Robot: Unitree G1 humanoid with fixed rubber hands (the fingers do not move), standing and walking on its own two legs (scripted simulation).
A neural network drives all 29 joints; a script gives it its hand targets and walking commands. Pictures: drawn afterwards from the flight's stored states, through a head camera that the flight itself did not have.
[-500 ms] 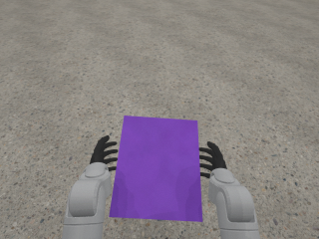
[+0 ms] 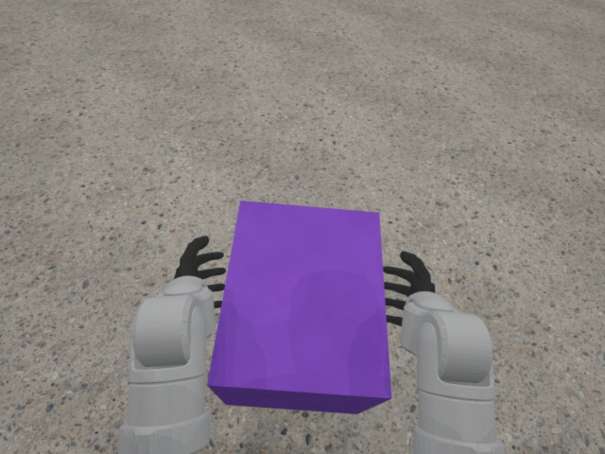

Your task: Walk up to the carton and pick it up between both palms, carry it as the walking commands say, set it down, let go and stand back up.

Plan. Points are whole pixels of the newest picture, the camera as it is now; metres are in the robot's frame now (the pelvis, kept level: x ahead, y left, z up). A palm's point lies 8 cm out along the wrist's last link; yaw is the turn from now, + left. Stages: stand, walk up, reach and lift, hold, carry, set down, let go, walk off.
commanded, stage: carry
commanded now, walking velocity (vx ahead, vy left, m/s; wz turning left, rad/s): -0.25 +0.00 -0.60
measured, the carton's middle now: (300, 310) +0.34 +0.00 -0.03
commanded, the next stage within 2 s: none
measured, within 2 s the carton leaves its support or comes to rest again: neither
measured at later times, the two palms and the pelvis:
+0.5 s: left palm (255, 415) +0.17 +0.05 +0.08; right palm out of the picture +0.07 -0.21 +0.07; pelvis -0.16 +0.01 +0.00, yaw -17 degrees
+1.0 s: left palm out of the picture +0.00 +0.08 +0.10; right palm out of the picture -0.15 -0.15 +0.10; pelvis -0.34 +0.11 +0.01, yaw -35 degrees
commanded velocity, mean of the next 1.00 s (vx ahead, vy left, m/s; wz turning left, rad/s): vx -0.25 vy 0.00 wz -0.60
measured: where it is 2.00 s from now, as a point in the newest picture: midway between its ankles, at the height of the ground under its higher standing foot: outside the picture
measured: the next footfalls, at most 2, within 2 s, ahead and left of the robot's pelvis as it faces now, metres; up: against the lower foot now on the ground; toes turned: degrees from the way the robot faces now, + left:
left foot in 0.04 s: +0.03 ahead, +0.13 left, +0.00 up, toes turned +5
right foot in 0.34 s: -0.10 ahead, -0.12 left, +0.00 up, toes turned -19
